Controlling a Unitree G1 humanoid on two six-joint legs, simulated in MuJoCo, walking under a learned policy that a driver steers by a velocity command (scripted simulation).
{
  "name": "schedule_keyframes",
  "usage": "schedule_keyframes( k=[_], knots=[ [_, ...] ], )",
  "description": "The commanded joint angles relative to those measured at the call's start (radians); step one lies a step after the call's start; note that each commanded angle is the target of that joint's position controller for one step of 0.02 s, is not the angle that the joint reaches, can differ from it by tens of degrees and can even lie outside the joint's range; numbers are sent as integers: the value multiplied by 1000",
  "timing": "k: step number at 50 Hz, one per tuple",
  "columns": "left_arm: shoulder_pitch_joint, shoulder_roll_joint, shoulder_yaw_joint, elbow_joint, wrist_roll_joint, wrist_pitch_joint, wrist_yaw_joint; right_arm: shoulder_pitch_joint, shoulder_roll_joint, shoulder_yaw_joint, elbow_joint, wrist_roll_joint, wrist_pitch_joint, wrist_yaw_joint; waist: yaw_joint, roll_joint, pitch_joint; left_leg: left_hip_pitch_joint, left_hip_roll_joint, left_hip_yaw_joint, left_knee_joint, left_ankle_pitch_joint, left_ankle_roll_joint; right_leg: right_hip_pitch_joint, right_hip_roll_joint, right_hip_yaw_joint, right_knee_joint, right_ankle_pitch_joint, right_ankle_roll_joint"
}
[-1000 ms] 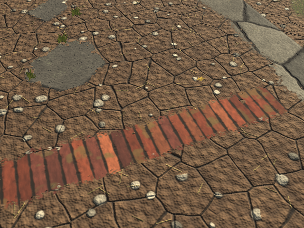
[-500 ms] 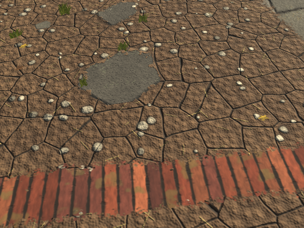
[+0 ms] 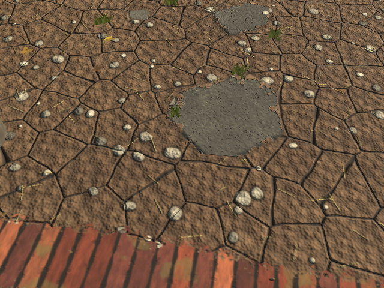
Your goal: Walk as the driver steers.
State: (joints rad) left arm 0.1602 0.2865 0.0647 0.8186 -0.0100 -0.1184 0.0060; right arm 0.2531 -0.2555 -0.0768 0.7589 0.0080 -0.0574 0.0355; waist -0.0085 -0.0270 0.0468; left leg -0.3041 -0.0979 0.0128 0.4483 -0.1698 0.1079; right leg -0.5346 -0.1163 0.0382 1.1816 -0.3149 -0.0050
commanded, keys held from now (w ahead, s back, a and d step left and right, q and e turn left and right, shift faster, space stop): w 0.84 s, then w+e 0.16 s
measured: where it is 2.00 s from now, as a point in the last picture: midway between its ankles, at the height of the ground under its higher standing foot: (193, 183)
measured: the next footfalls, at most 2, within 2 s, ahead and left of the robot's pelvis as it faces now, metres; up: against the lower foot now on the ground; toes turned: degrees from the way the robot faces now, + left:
right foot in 0.40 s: +0.41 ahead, -0.14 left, +0.00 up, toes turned +2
left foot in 0.94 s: +0.68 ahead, +0.12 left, +0.00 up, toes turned +3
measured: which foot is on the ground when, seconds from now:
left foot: down 0.00-0.40, up 0.42-0.92, down 0.94-1.00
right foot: up 0.00-0.38, down 0.40-0.96, up 0.98-1.00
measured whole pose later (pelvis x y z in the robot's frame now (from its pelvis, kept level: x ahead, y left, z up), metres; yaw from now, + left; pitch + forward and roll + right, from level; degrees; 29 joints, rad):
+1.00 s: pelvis +0.55 +0.00 -0.01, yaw +0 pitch +3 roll -1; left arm 0.38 0.29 0.05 0.92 -0.02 -0.06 0.00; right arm 0.05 -0.24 -0.04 0.72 0.00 -0.10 0.02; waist 0.06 -0.02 0.02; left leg -0.46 0.02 0.04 0.55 -0.14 0.03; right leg -0.20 0.01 0.05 0.88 -0.48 -0.02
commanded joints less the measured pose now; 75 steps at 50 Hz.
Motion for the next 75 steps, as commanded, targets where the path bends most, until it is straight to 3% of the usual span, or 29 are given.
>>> schedule_keyframes(
  k=[1, 9, 16, 18, 19, 20, 21, 22, 23, 25, 30, 37, 43, 46, 47, 48, 49, 50, 52, 54, 58, 64, 68, 70, 71, 72, 73, 74, 75],
  knots=[
    [66, 76, 23, -38, 17, 17, 3, -12, -117, -24, -63, -2, -33, -14, 36, 54, -105, 119, 268, -264, -242, 330, 180, -86, -40, 12, -83, 103, 22],
    [-181, 36, 3, -109, 5, 11, -16, 113, -139, -19, 6, 5, -29, -42, -62, 97, -14, 199, 240, -178, -275, 218, 104, -143, 21, -18, -544, 474, 22],
    [-252, 53, -2, -159, -1, -12, -57, 173, -157, -23, 61, 7, -7, -53, -66, 110, 14, 399, 332, -223, -161, 367, 89, -157, 65, -32, -681, 308, -47],
    [-138, 90, 15, -134, 1, -13, -54, 139, -180, -28, 56, 5, -2, -54, 2, 137, -64, 390, 306, -197, -39, 681, 64, 49, 126, -82, -693, 250, -84],
    [7, 127, 33, -94, 4, -13, -47, 117, -174, -22, 50, 2, 1, -52, 78, 123, -155, 340, 255, -157, 125, 776, 39, 260, 136, -92, -707, 297, -118],
    [196, 185, 46, -61, 18, -11, -38, 112, -139, -5, 29, -12, -1, -51, 147, 46, -302, 140, 199, -126, 407, 538, 8, 580, -28, 84, -668, 345, -188],
    [285, 246, 63, -32, 24, -6, -41, 269, -21, 27, 33, -1, -20, -41, 87, -244, -448, -261, 15, -90, 798, -179, -71, 949, -267, 558, -742, 174, -355],
    [287, 150, 38, -24, 0, -2, -42, 229, -100, 17, 48, 13, -37, -36, 121, -207, -440, -391, 33, -197, 916, -385, -63, 952, -274, 705, -851, 40, -344],
    [201, 114, 25, -39, -4, 4, -36, 121, -155, 2, 14, 32, -47, -31, 115, -129, -262, -463, 92, -173, 931, -315, -57, 809, -241, 548, -872, 28, -292],
    [81, 81, 11, -59, 12, 10, -37, 17, -139, 2, -11, 11, -49, -36, 56, 12, -102, -402, 177, -112, 808, -178, -62, 517, -164, 348, -926, 198, -250],
    [76, 97, 11, -34, 12, -6, -37, 47, -78, 5, -6, -2, -11, -46, -10, -38, -64, -321, 233, -84, 616, -72, -97, 350, -102, 170, -1035, 362, -258],
    [175, 133, 18, 13, -5, 17, -15, -191, -48, 19, -62, -1, -25, -33, 68, -28, -17, -332, 202, -38, 213, 257, -112, 407, -55, 42, -1053, 361, -200],
    [243, 150, 24, 59, -13, 45, -9, -317, -70, 18, -120, 11, -44, 0, 91, -45, 17, -334, 167, -34, 71, 149, -74, 563, -135, 88, -963, 392, -186],
    [197, 163, 25, 54, -16, 58, -2, -120, -136, -16, -70, 4, -57, -4, -35, -53, -93, -14, 109, 4, -7, 104, -28, 531, -90, 76, -750, 641, -144],
    [184, 123, 9, 35, -3, 55, -2, 61, -198, -39, -27, -9, -59, -15, -110, -16, -232, 283, 197, -73, 43, 144, 20, 383, -33, 37, -519, 560, -109],
    [275, 20, -22, 11, 3, 38, -5, 187, -296, -65, -9, -27, -50, -24, -108, 194, -390, 701, 459, -448, 35, 56, 146, -27, 118, -51, -128, 177, -30],
    [289, 38, -21, 24, -11, 22, -8, 215, -232, -47, -2, -18, -42, -24, -117, 286, -466, 724, 534, -697, -89, -62, 185, -166, 148, 71, 46, -270, -26],
    [217, 127, 7, 8, -38, 18, -10, 154, -174, -27, -5, -10, -41, -26, -113, 203, -309, 595, 500, -575, -121, -142, 139, -243, 92, 100, 119, -219, -34],
    [129, 117, 12, -16, -27, 30, -5, 10, -110, -6, -13, -8, -44, -23, -53, 122, -126, 315, 425, -353, -204, -102, 92, -210, 14, 59, 51, -61, -34],
    [172, 82, 19, -2, -22, 61, -2, -64, -79, 0, -7, -17, -58, -18, 7, 156, -69, 157, 372, -213, -279, -16, 70, -103, -24, 66, -6, 25, -25],
    [144, 52, 24, -29, -13, 91, 4, -83, -107, -11, 23, -32, -72, -30, 39, 101, -14, 105, 356, -14, -297, 343, 80, -132, -12, 71, -83, 153, 8],
    [-18, 6, 7, -114, 7, 85, -38, -54, -165, -23, 46, -15, -32, -72, -15, 91, -30, 167, 333, 164, -220, 547, 53, -34, 33, -56, -465, 386, 9],
    [-24, 58, 28, -165, 11, 97, -63, -68, -201, -39, 48, 18, 4, -80, 5, 116, -59, 295, 388, 157, -80, 639, 27, -14, 64, -84, -540, 222, -41],
    [99, 106, 53, -147, 10, 94, -64, -98, -203, -43, 38, 31, 20, -86, 73, 101, -117, 295, 353, 178, 136, 718, -15, 142, 129, -125, -642, 216, -87],
    [188, 165, 79, -128, 14, 89, -48, -59, -179, -35, 42, 23, 22, -82, 109, 20, -173, 224, 280, 200, 344, 583, -71, 313, 146, -90, -735, 438, -123],
    [202, 275, 100, -141, 15, 94, -20, 1, -92, -7, 15, -37, 15, -71, 52, -218, -249, -71, 177, 198, 669, -108, -142, 572, -82, 211, -659, 970, -222],
    [163, 298, 92, -189, 33, 89, -23, 68, -84, 9, -6, -39, 5, -54, 9, -270, -431, -312, 15, 9, 951, -583, -180, 768, -283, 634, -724, 945, -452],
    [141, 226, 75, -212, 23, 90, -34, -6, -158, -9, 3, -6, 3, -43, 72, -87, -450, -350, 73, -118, 985, -498, -158, 722, -237, 553, -779, 766, -412],
    [84, 185, 63, -218, 11, 88, -33, -74, -156, -9, -21, 10, 8, -45, 56, -44, -338, -386, 102, -106, 938, -406, -141, 614, -190, 447, -796, 614, -355]
  ],
)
